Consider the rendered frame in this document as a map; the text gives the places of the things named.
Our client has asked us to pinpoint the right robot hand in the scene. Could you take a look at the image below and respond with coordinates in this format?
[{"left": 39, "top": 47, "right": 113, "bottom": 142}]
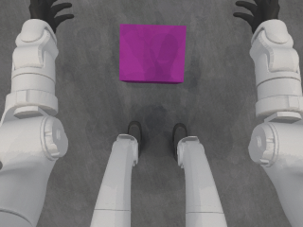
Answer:
[{"left": 233, "top": 0, "right": 280, "bottom": 34}]

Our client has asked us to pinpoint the robot right upper arm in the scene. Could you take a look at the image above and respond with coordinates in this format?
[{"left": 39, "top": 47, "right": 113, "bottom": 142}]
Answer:
[{"left": 248, "top": 121, "right": 303, "bottom": 227}]

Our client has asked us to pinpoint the robot right forearm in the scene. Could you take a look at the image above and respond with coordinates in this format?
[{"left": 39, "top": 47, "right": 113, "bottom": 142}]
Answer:
[{"left": 249, "top": 19, "right": 303, "bottom": 125}]

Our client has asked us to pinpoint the left robot hand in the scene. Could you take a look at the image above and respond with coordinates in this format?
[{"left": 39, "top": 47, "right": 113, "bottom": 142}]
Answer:
[{"left": 28, "top": 0, "right": 75, "bottom": 34}]

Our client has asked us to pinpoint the robot left upper arm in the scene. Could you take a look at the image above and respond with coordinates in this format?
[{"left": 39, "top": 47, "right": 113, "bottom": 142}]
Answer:
[{"left": 0, "top": 115, "right": 68, "bottom": 227}]

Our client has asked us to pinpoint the robot left forearm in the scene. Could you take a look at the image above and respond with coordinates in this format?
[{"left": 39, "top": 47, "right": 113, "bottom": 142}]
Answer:
[{"left": 0, "top": 19, "right": 59, "bottom": 163}]

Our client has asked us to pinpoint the robot left thigh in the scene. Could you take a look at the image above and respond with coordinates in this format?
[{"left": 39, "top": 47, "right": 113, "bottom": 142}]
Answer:
[{"left": 90, "top": 138, "right": 138, "bottom": 227}]

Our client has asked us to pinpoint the carton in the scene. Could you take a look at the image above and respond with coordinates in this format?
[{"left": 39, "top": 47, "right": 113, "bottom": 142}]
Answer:
[{"left": 119, "top": 24, "right": 187, "bottom": 84}]

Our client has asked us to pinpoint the robot left foot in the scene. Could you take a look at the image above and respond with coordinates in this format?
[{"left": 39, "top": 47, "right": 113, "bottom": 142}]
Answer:
[{"left": 128, "top": 121, "right": 142, "bottom": 159}]

